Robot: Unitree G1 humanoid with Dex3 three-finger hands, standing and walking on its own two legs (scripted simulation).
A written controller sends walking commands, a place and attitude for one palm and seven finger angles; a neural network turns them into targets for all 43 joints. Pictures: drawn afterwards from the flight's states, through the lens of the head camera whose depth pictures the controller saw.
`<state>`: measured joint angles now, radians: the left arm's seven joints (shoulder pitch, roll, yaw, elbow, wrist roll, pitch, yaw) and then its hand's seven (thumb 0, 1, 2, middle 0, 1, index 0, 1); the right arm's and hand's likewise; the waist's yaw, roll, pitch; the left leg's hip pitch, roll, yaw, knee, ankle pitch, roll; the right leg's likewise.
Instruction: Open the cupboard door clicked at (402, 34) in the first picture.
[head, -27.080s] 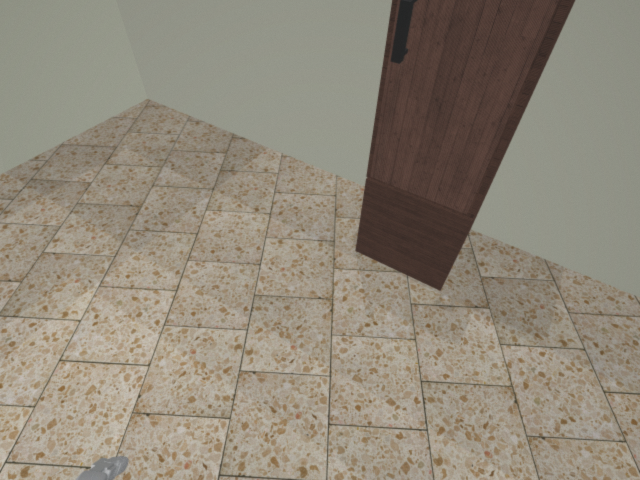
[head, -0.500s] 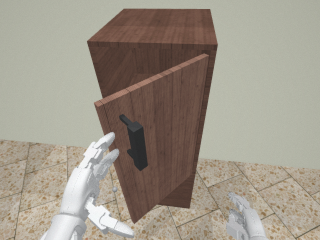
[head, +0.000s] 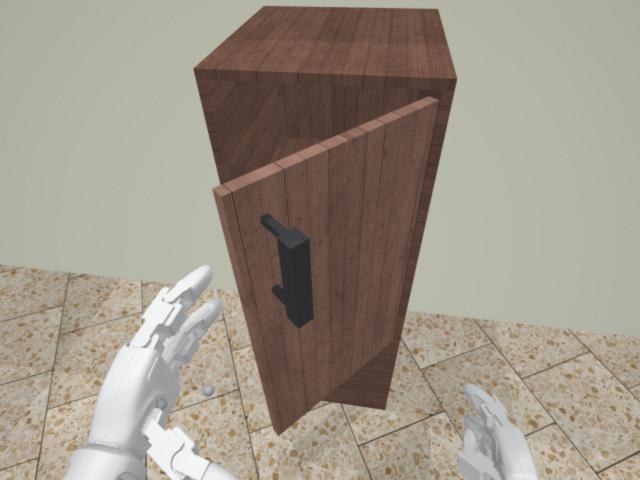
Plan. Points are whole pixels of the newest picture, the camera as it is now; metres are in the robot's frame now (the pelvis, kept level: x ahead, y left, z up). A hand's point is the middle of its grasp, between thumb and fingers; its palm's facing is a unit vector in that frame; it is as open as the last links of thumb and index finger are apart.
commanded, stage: draw the hand back to the body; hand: left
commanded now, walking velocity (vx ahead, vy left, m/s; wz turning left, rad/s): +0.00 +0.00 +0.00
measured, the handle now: (285, 271) +0.31 +0.08 +0.15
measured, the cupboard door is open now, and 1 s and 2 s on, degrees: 49 49 49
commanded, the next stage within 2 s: step back with the hand held close in 1.50 s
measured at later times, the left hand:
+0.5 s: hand (148, 365) +0.18 +0.18 +0.16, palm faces +0.12 -0.96 -0.24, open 15.9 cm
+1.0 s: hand (103, 326) +0.21 +0.24 +0.17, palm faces +0.40 -0.83 -0.40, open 10.6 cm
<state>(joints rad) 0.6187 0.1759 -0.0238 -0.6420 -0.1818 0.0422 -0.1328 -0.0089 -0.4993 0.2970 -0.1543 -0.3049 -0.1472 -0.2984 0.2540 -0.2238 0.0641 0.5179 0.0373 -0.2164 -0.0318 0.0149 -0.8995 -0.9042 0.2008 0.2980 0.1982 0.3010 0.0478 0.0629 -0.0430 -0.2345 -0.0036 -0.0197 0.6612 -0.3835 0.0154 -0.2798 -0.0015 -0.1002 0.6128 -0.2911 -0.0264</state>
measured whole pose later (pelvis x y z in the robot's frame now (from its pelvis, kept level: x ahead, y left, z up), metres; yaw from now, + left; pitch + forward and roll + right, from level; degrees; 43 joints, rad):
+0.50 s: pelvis +0.00 +0.00 +0.01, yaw +0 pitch -4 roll -1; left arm 0.54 0.29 0.15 -0.59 -0.15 0.06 -0.08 -0.01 -0.41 0.33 -0.16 -0.31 -0.15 -0.30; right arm 0.22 -0.22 0.08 0.56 0.03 -0.22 -0.07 0.01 -0.90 -0.90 0.20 0.30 0.20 0.30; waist 0.07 0.06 -0.03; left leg -0.18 0.00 -0.02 0.60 -0.36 0.02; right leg -0.23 0.00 -0.09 0.55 -0.26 -0.03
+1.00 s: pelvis +0.02 +0.00 +0.02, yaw -1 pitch -5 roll -1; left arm 0.51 0.32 0.27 -0.43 -0.04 -0.10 0.13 0.01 0.39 0.68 -0.19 -0.31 -0.19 -0.30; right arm 0.20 -0.22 0.03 0.65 0.00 -0.14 -0.08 0.01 -0.90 -0.90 0.20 0.30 0.20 0.30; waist 0.07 0.07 0.03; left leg -0.05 0.00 0.01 0.43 -0.30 0.01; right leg -0.12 0.01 -0.07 0.41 -0.21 -0.03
